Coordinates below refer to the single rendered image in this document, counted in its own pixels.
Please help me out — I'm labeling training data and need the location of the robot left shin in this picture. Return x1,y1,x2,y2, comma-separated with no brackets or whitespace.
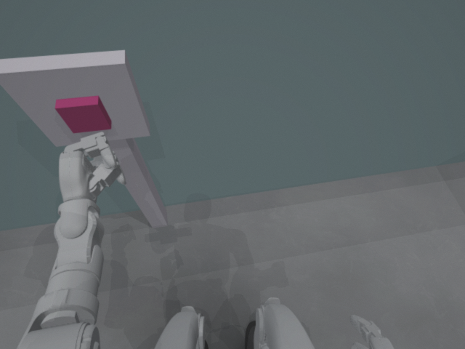
181,306,196,313

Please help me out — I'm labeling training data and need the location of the panel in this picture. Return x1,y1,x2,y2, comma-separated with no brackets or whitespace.
0,50,168,228

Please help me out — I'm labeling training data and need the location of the left robot hand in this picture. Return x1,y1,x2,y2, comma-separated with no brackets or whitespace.
59,132,126,203

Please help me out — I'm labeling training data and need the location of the left robot upper arm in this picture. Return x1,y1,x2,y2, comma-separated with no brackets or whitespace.
19,322,100,349

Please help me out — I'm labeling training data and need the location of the robot shin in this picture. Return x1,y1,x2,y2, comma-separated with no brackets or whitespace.
181,306,196,313
254,297,280,349

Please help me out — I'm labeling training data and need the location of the button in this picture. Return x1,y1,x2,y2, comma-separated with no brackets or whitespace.
55,95,111,133

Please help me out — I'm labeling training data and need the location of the robot right shin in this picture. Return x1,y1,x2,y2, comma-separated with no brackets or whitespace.
254,297,280,349

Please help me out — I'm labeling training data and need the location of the right robot hand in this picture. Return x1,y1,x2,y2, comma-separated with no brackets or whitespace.
350,315,394,349

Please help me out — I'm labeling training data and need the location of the robot left forearm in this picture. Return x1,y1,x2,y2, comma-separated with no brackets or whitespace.
17,198,105,349

